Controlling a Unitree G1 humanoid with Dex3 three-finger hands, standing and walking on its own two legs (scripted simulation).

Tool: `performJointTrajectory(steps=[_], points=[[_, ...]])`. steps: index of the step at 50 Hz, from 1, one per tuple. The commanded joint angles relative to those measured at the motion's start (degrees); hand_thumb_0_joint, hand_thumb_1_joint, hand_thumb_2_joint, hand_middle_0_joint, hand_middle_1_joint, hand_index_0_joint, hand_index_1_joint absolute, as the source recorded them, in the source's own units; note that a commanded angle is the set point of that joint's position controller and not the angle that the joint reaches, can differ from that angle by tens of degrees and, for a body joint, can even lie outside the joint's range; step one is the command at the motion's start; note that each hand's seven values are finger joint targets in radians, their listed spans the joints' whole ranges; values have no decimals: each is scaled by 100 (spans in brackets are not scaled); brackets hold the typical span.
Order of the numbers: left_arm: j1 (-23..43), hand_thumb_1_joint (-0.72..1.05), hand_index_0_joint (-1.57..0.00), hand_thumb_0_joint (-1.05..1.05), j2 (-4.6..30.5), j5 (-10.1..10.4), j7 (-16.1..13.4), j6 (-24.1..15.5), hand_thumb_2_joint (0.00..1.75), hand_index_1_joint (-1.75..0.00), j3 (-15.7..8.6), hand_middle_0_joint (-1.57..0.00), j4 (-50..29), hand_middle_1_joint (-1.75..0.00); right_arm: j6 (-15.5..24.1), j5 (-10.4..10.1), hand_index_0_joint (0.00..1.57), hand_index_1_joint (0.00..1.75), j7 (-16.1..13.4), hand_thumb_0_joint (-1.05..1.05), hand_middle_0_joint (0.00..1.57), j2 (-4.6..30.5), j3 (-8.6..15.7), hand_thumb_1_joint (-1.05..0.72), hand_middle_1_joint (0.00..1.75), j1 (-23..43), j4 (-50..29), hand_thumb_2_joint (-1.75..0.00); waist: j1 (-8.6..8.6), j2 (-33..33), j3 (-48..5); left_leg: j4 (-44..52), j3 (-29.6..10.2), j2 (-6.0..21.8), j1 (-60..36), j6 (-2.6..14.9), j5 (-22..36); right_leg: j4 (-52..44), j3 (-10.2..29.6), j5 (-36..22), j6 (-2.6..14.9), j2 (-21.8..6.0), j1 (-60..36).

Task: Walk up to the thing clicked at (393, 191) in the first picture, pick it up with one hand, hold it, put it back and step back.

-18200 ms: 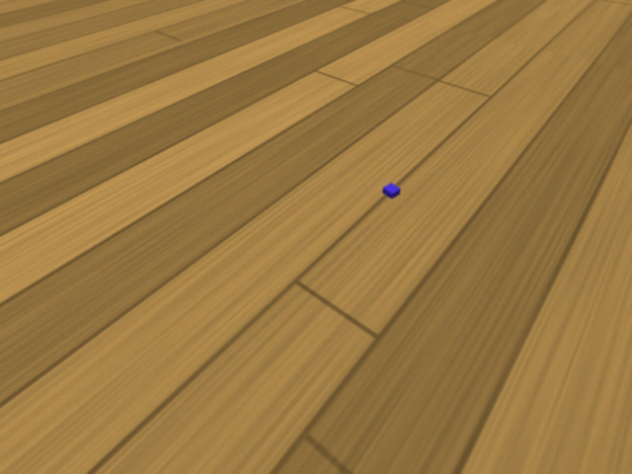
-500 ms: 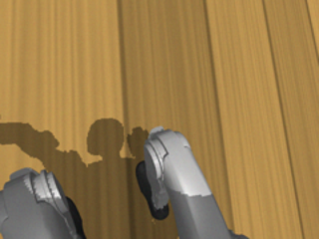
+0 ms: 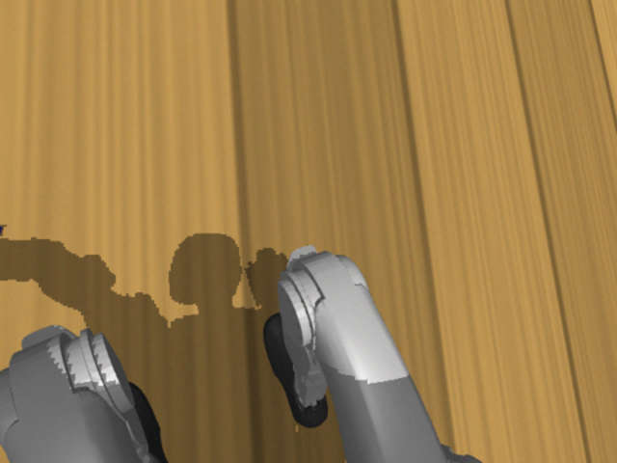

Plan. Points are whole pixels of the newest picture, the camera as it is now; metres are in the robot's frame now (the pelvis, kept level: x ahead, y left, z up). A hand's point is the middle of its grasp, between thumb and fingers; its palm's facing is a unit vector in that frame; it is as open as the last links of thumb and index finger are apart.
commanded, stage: rise first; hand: left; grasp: from above
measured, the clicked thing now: out of the picture +0.46 +0.32 -0.32
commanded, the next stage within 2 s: approach in 1.46 s
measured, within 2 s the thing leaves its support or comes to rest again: neither
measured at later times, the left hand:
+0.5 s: hand out of the picture +0.42 +0.35 -0.20, palm faces -0.09 -0.43 -0.90, open 13.9 cm
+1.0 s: hand out of the picture +0.42 +0.35 -0.20, palm faces -0.08 -0.43 -0.90, open 14.0 cm
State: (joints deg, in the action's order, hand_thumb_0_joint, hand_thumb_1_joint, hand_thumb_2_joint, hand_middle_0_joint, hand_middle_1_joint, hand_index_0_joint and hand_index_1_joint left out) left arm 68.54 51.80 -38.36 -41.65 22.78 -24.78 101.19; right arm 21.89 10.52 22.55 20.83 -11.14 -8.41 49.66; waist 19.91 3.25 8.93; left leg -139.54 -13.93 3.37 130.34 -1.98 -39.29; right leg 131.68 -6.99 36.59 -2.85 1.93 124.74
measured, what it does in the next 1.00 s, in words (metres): stands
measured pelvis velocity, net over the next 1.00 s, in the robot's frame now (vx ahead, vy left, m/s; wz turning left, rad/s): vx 0.00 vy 0.00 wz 0.00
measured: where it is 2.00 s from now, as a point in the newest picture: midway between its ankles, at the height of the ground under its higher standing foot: (230, 425)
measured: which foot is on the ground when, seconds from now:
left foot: down 0.00-1.00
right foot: down 0.00-1.00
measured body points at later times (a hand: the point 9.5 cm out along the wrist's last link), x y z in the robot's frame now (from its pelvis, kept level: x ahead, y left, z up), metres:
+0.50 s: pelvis +0.00 +0.00 +0.00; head +0.28 +0.08 +0.35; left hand +0.43 +0.37 -0.15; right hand +0.00 -0.26 -0.07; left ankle +0.08 +0.14 -0.30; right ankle +0.12 -0.12 -0.30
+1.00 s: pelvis +0.00 +0.00 +0.00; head +0.27 +0.08 +0.35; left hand +0.43 +0.37 -0.15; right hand +0.00 -0.26 -0.07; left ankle +0.08 +0.14 -0.30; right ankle +0.12 -0.12 -0.30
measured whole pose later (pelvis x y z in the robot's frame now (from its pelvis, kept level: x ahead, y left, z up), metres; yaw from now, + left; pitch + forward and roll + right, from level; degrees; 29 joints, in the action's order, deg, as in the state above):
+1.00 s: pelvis +0.00 +0.00 +0.00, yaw +0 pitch +29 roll -11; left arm 69.4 52.2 -37.7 -42.0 23.2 -24.7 101.3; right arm 22.5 10.7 22.6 21.1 -11.6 -8.7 49.7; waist 20.4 3.4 9.2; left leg -139.4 -14.1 3.3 130.1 -2.1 -39.5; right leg 131.4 -7.2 36.7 -2.9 2.0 124.5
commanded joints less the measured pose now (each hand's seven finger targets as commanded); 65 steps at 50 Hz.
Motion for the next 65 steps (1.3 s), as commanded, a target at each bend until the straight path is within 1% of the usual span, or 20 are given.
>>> performJointTrajectory(steps=[1,4,9,12,17,18,21,24,30,32,36,39,44,48,49,54,56,60,61,65], points=[[1494,-50,-13,0,1258,-148,-271,-43,97,-96,216,-16,-558,-93,49,4,20,30,11,0,20,1693,388,-90,30,-1452,231,-90,295,-2378,-3747,1428,566,52,-2771,203,675,-1320,-631,-1029,328,153,-1841],[1463,-51,-13,0,1367,-104,-327,-61,98,-96,101,-15,-600,-93,65,10,20,30,11,0,20,1763,419,-90,30,-1456,230,-90,221,-2406,-3813,1487,577,57,-2768,187,670,-1327,-621,-1034,330,159,-1981],[1511,-51,-13,0,1462,-68,-305,-52,98,-97,66,-16,-535,-94,89,54,20,30,19,0,20,1739,352,-91,30,-1481,242,-90,262,-2335,-3815,1399,639,46,-2689,209,794,-1332,-591,-1159,285,152,-2121],[1533,-51,-13,0,1566,-105,-324,-17,97,-96,46,-16,-636,-93,74,16,20,30,18,0,20,1755,348,-90,30,-1436,224,-90,154,-2563,-3908,1420,620,71,-2849,172,910,-1287,-596,-1251,316,137,-2092],[1485,-51,-13,0,1329,-99,-229,0,97,-97,240,-15,-558,-94,74,40,20,30,28,0,20,1704,341,-90,30,-1454,229,-90,308,-2380,-3710,1348,648,43,-2642,208,853,-1296,-603,-1217,293,160,-2074],[1358,-52,-12,0,1395,-87,-261,-7,98,-98,90,-14,-561,-95,64,12,20,30,24,0,20,1768,390,-90,30,-1531,210,-90,204,-2401,-3877,1393,653,51,-2695,204,916,-1358,-589,-1252,306,185,-2192],[1231,-51,-13,0,1362,-65,-273,20,97,-96,73,-16,-508,-93,49,-12,20,30,25,0,20,1757,395,-90,30,-1485,188,-90,170,-2336,-3858,1399,614,51,-2679,205,820,-1357,-593,-1167,303,175,-2142],[1393,-52,-11,0,1259,-22,-259,-6,98,-98,158,-13,-579,-96,60,8,20,30,30,0,20,1727,379,-90,30,-1468,198,-90,278,-2280,-3767,1383,580,53,-2622,215,810,-1306,-623,-1178,295,157,-2043],[1499,-53,-10,0,1378,-76,-323,-25,99,-98,108,-13,-607,-95,64,-4,20,30,15,0,20,1728,379,-90,30,-1467,199,-90,240,-2387,-3823,1393,603,52,-2695,203,759,-1344,-593,-1130,314,157,-2032],[1442,-53,-11,0,1337,-101,-279,-38,99,-98,173,-14,-535,-95,74,43,20,30,13,0,20,1716,365,-90,30,-1476,239,-90,318,-2345,-3696,1378,652,25,-2606,218,691,-1377,-572,-1051,299,169,-2037],[1486,-53,-11,0,1471,-84,-269,-44,99,-97,102,-14,-649,-94,115,17,20,30,-2,0,20,1783,384,-90,30,-1407,262,-90,231,-2378,-3787,1427,607,44,-2778,195,675,-1346,-596,-1028,297,141,-2023],[1556,-52,-11,0,1239,-93,-242,-13,98,-99,259,-14,-587,-96,105,42,20,30,25,0,20,1731,377,-91,30,-1442,261,-90,297,-2451,-3771,1448,576,62,-2851,173,746,-1270,-647,-1132,315,140,-1945],[1368,-54,-10,0,1321,-84,-303,27,100,-98,127,-13,-516,-94,97,-7,20,30,29,0,20,1767,398,-90,30,-1527,232,-90,209,-2353,-3947,1396,606,55,-2717,197,879,-1352,-591,-1240,301,168,-2168],[1527,-53,-10,0,1317,-74,-256,13,99,-100,219,-12,-607,-97,89,21,20,30,28,0,20,1697,352,-90,30,-1498,212,-90,259,-2295,-3809,1357,618,42,-2635,217,905,-1329,-589,-1265,288,148,-2084],[1483,-52,-10,0,1421,-80,-291,18,98,-100,115,-12,-578,-98,90,2,20,30,15,0,20,1775,387,-90,30,-1514,249,-90,225,-2348,-3859,1425,609,43,-2709,209,841,-1364,-594,-1202,301,165,-2109],[1598,-53,-10,0,1319,-124,-260,-1,98,-99,282,-13,-614,-96,93,18,20,30,16,0,20,1738,366,-90,30,-1453,235,-90,331,-2438,-3687,1415,589,45,-2712,202,760,-1311,-608,-1146,310,144,-1949],[1566,-54,-9,0,1400,-139,-312,-15,100,-100,174,-12,-622,-97,80,9,20,30,24,0,20,1755,391,-90,30,-1523,237,-90,254,-2442,-3823,1426,584,55,-2764,191,815,-1322,-609,-1185,313,142,-2043],[1590,-53,-10,0,1327,-91,-296,-7,99,-99,239,-13,-587,-97,97,22,20,30,29,0,20,1756,372,-90,30,-1467,254,-90,341,-2474,-3684,1443,576,47,-2796,192,678,-1333,-627,-1075,305,130,-1940],[1576,-54,-10,0,1434,-70,-313,-31,99,-99,130,-13,-599,-96,108,16,20,30,11,0,20,1806,401,-90,30,-1459,263,-90,271,-2462,-3717,1482,585,53,-2782,186,644,-1349,-613,-1036,308,140,-2011],[1472,-55,-8,0,1297,-83,-261,14,101,-101,212,-11,-536,-98,95,27,20,30,35,0,20,1738,368,-90,30,-1505,193,-90,321,-2357,-3769,1382,621,39,-2692,214,812,-1375,-598,-1188,294,164,-2068]])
